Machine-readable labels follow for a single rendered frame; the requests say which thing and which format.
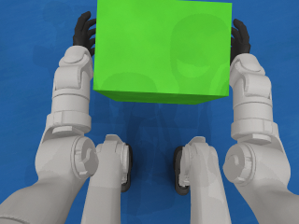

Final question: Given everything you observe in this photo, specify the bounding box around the left robot hand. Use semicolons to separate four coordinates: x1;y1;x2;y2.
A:
73;11;97;57

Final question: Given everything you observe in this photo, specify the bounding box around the robot left forearm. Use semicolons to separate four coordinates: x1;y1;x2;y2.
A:
35;45;94;167

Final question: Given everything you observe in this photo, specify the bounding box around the robot left shin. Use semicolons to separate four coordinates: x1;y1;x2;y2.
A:
95;134;127;183

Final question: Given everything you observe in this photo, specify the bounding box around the right robot foot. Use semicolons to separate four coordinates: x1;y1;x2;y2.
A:
173;146;190;196

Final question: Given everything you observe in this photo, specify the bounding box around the carton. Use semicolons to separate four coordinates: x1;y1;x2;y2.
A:
93;0;233;105

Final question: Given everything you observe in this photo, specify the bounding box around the robot right forearm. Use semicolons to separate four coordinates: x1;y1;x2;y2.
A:
229;53;291;175

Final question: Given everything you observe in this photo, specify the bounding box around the robot left upper arm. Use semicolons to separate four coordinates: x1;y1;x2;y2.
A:
0;135;99;224

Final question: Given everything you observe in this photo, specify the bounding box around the right robot hand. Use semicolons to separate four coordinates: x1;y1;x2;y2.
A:
230;19;251;66

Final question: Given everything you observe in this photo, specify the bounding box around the robot right upper arm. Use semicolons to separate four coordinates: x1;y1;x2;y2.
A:
222;142;299;224

